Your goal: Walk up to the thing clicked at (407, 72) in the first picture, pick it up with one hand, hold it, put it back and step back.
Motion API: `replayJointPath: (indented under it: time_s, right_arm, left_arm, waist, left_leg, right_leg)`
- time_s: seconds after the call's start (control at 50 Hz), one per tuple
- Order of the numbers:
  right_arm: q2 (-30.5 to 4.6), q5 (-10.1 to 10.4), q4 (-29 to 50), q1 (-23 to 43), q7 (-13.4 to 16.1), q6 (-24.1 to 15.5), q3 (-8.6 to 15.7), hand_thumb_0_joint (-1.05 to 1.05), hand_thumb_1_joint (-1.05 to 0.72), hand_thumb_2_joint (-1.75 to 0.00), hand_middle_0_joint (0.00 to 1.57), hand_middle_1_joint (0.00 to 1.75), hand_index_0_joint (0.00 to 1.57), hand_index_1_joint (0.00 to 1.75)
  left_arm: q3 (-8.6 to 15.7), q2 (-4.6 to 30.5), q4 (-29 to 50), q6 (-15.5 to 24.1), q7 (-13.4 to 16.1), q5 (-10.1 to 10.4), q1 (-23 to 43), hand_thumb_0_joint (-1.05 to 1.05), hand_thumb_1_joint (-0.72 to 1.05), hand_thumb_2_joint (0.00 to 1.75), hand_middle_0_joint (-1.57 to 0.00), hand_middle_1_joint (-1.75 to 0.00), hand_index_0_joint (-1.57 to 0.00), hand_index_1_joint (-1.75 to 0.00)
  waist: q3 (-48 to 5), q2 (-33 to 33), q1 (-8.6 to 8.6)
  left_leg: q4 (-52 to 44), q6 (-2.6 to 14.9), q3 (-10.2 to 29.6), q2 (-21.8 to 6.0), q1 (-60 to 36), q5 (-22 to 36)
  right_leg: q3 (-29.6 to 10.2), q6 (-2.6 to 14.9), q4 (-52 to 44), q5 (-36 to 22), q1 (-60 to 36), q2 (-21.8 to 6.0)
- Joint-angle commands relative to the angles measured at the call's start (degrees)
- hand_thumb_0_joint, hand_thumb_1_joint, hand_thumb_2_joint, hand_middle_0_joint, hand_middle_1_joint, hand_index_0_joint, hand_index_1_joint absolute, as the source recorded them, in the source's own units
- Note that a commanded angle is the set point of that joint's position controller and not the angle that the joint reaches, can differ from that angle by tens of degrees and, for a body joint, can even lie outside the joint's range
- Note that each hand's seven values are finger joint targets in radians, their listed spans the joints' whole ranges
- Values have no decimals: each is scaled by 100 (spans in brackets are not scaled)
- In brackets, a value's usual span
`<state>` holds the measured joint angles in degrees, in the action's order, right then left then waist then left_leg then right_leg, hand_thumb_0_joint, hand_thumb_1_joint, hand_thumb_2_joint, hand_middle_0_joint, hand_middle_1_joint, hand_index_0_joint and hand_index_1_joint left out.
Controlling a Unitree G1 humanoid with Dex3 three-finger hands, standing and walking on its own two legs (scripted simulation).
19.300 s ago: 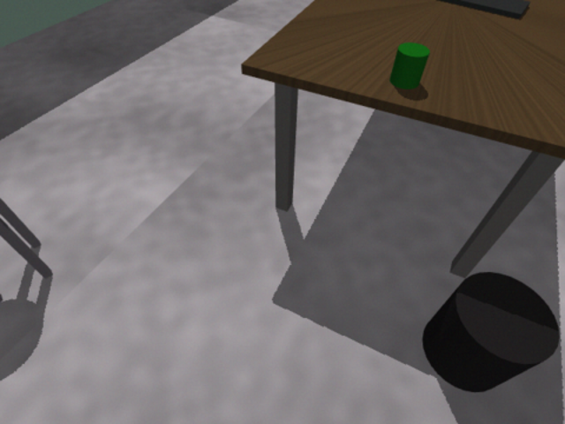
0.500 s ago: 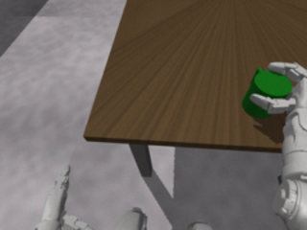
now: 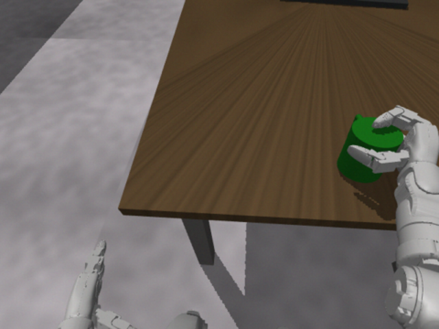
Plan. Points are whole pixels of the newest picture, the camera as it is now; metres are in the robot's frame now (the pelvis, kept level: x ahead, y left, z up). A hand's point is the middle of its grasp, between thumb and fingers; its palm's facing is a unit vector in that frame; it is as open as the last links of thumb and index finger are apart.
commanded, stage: settle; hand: right
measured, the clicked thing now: (363, 144) +0.47 -0.21 +0.05
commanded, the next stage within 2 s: lift in 0.36 s
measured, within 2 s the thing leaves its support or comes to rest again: leaves its support in 0.04 s
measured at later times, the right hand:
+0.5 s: hand (380, 131) +0.45 -0.21 +0.11, palm faces +0.18 +0.98 -0.01, open 7.0 cm
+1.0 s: hand (405, 126) +0.39 -0.20 +0.19, palm faces +0.20 +0.98 -0.03, open 6.9 cm
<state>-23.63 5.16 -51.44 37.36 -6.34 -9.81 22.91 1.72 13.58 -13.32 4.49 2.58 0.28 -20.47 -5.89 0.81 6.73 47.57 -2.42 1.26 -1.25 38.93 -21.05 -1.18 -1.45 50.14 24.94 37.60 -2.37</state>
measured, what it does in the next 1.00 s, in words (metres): stands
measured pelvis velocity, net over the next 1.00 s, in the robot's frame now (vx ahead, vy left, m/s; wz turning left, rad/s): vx -0.01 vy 0.01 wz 0.00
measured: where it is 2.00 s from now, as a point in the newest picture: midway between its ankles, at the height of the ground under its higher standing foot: outside the picture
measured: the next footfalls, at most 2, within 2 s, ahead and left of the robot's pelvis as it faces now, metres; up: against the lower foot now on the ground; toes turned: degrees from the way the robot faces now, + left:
none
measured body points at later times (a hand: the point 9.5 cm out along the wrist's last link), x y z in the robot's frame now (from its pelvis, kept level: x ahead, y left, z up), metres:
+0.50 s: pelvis +0.01 +0.01 +0.01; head +0.06 +0.00 +0.46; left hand +0.16 +0.27 -0.03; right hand +0.43 -0.27 +0.11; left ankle +0.02 +0.15 -0.70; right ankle -0.01 -0.13 -0.70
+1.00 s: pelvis -0.01 +0.01 +0.02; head -0.01 +0.02 +0.47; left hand +0.15 +0.26 -0.03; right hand +0.37 -0.25 +0.19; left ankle +0.02 +0.15 -0.70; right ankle -0.01 -0.13 -0.70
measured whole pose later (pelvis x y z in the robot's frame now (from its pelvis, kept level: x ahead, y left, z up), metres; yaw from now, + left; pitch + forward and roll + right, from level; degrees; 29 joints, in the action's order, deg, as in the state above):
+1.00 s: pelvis -0.01 +0.01 +0.02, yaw +0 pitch +3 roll +0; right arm -17.8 9.5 -25.5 27.0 -1.9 3.6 16.9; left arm 2.9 12.6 -23.8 7.2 5.6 1.4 -18.7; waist -3.5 -1.9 1.7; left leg 38.5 -2.2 1.4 -1.9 24.0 -17.2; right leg -0.6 -1.7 39.2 20.0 21.8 -1.8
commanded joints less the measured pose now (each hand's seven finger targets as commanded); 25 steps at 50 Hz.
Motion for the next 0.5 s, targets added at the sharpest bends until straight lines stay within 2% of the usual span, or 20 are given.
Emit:
replayJointPath:
  time_s: [0.0, 0.02, 0.04, 0.06, 0.12, 0.16, 0.18, 0.22, 0.24, 0.26, 0.28, 0.32, 0.34, 0.36, 0.38, 0.4, 0.42, 0.44, 0.46, 0.48]
  right_arm:
    - [-1553, 350, 1996, 3324, -11, -688, 152, 0, -12, -125, 119, 135, 124, 135]
    - [-2021, 368, 2609, 3768, 45, -757, 418, 0, -14, -124, 118, 133, 123, 133]
    - [-2134, 385, 3025, 4033, 53, -783, 444, 0, -15, -123, 118, 132, 122, 132]
    - [-2063, 386, 2763, 3729, 51, -701, 435, 0, -17, -126, 120, 135, 124, 135]
    - [-897, 469, 1566, 2918, -66, -485, -229, 0, -15, -126, 120, 136, 125, 136]
    - [-2508, 429, 3413, 4161, 16, -707, 616, 0, -19, -129, 122, 138, 127, 138]
    - [-2231, 382, 2899, 3657, -5, -591, 419, 0, -19, -132, 124, 141, 129, 142]
    - [-855, 473, 894, 2027, -145, -301, -129, 0, -16, -136, 124, 145, 130, 145]
    - [-1055, 523, 1700, 2772, -136, -449, -55, 0, -16, -133, 123, 142, 128, 142]
    - [-2053, 510, 2898, 3918, -68, -626, 475, 0, -19, -130, 124, 140, 129, 140]
    - [-2696, 432, 3810, 4409, -35, -678, 709, 0, -18, -132, 124, 142, 130, 142]
    - [-1158, 434, 1280, 2134, -118, -272, 13, 0, -19, -138, 126, 147, 132, 147]
    - [-845, 492, 1040, 2120, -139, -295, -120, 0, -20, -140, 125, 148, 131, 148]
    - [-1307, 511, 2062, 3209, -67, -484, 132, 0, -22, -137, 123, 144, 128, 144]
    - [-2529, 459, 3588, 4429, 44, -694, 720, 0, -26, -135, 124, 143, 129, 143]
    - [-2655, 337, 3074, 3707, 43, -571, 751, 0, -26, -140, 125, 147, 130, 147]
    - [-1940, 393, 2699, 3102, -9, -433, 339, 0, -25, -141, 128, 149, 133, 149]
    - [-1163, 425, 1663, 2282, -50, -279, -24, 0, -23, -144, 127, 151, 133, 151]
    - [-677, 463, 1341, 2340, -78, -299, -250, 0, -15, -136, 125, 144, 130, 144]
    - [-1354, 502, 2459, 3378, -26, -515, 178, 0, -16, -130, 124, 140, 128, 141]
  left_arm:
    - [575, 783, 213, 304, 64, -17, -294, 0, -55, 6, -5, -5, -5, -5]
    - [611, 893, 675, 377, 91, 2, 172, 0, -55, 6, -6, -5, -6, -5]
    - [552, 871, 934, 444, 111, 13, 400, 0, -56, 6, -5, -5, -5, -5]
    - [428, 790, 859, 443, 121, 12, 379, 0, -56, 6, -5, -5, -5, -5]
    - [352, 708, 479, 417, 123, 37, 270, 0, -56, 7, -5, -5, -5, -6]
    - [769, 1226, 1096, 493, 223, 53, 638, 0, -57, 7, -5, -5, -5, -6]
    - [582, 1023, 853, 451, 208, 37, 383, 0, -57, 7, -5, -5, -5, -6]
    - [212, 425, -392, 310, 78, 50, -468, 0, -56, 6, -5, -5, -5, -6]
    - [258, 544, 182, 386, 79, 90, 228, 0, -56, 6, -5, -5, -5, -6]
    - [524, 977, 1111, 511, 169, 98, 1028, 0, -57, 6, -5, -5, -5, -5]
    - [758, 1248, 1052, 511, 221, 49, 702, 0, -57, 7, -5, -5, -4, -5]
    - [295, 524, -398, 332, 102, 38, -635, 0, -55, 6, -5, -5, -5, -5]
    - [143, 286, -490, 317, 37, 78, -350, 0, -55, 6, -5, -5, -5, -6]
    - [309, 602, 497, 452, 79, 95, 641, 0, -56, 6, -5, -5, -5, -6]
    - [818, 1297, 1280, 551, 192, 65, 1113, 0, -56, 6, -5, -5, -5, -5]
    - [772, 1196, 860, 493, 178, 38, 432, 0, -56, 6, -5, -5, -5, -5]
    - [706, 1010, 230, 413, 160, 10, -334, 0, -55, 6, -5, -5, -5, -5]
    - [352, 484, -583, 313, 74, 29, -752, 0, -54, 5, -5, -5, -5, -5]
    - [38, 119, -318, 368, 1, 90, -127, 0, -53, 4, -5, -6, -6, -6]
    - [341, 607, 598, 517, 80, 97, 795, 0, -53, 4, -5, -6, -6, -5]
  waist:
    - [-2156, -1000, 6]
    - [-2703, -1120, -63]
    - [-3194, -1200, -80]
    - [-3073, -1037, -163]
    - [-2161, -392, 95]
    - [-3795, -971, -130]
    - [-3491, -1119, -196]
    - [-1566, -463, -76]
    - [-2099, -496, -59]
    - [-3399, -640, -93]
    - [-3970, -1209, -208]
    - [-1694, -627, -155]
    - [-1182, -365, -87]
    - [-2206, -398, -72]
    - [-3634, -820, -159]
    - [-3542, -1166, -283]
    - [-2657, -929, -169]
    - [-1546, -855, -197]
    - [-1450, -578, -107]
    - [-2496, -445, -102]
  left_leg:
    - [-543, 279, -296, 246, -848, 1666]
    - [-542, 273, -266, 215, -1069, 1845]
    - [-506, 261, -248, 198, -1270, 2178]
    - [-511, 253, -256, 200, -1360, 2234]
    - [-671, 241, -302, 235, -1236, 1950]
    - [-556, 229, -252, 186, -1716, 2588]
    - [-535, 234, -280, 203, -1547, 2544]
    - [-713, 254, -325, 230, -1206, 2149]
    - [-721, 236, -266, 189, -1415, 2256]
    - [-675, 204, -222, 154, -1789, 2551]
    - [-579, 233, -208, 148, -1862, 2748]
    - [-757, 230, -337, 247, -1288, 2229]
    - [-829, 226, -309, 230, -1176, 2021]
    - [-819, 202, -243, 188, -1513, 2227]
    - [-725, 203, -194, 146, -1939, 2592]
    - [-683, 206, -212, 150, -1879, 2682]
    - [-762, 208, -262, 200, -1636, 2564]
    - [-828, 235, -276, 223, -1373, 2251]
    - [-859, 224, -254, 196, -1396, 2177]
    - [-825, 198, -212, 166, -1712, 2462]
  right_leg:
    - [82, 102, -670, -2314, -1669, 164]
    - [96, 116, -629, -2427, -1880, 169]
    - [121, 125, -556, -2709, -2162, 175]
    - [129, 146, -546, -2663, -2067, 194]
    - [81, 182, -733, -2304, -1599, 185]
    - [102, 129, -605, -3196, -2492, 157]
    - [79, 110, -585, -3381, -2569, 145]
    - [97, 126, -785, -2865, -1617, 197]
    - [115, 151, -798, -2724, -1613, 196]
    - [120, 161, -734, -2888, -2144, 170]
    - [138, 119, -693, -3321, -2684, 159]
    - [116, 111, -856, -2991, -1872, 185]
    - [130, 136, -927, -2597, -1452, 192]
    - [139, 155, -900, -2604, -1716, 166]
    - [159, 136, -829, -2941, -2369, 156]
    - [189, 130, -775, -3160, -2581, 194]
    - [172, 104, -837, -3185, -2394, 177]
    - [166, 95, -919, -2922, -1886, 191]
    - [179, 127, -943, -2671, -1636, 192]
    - [177, 159, -885, -2712, -1851, 173]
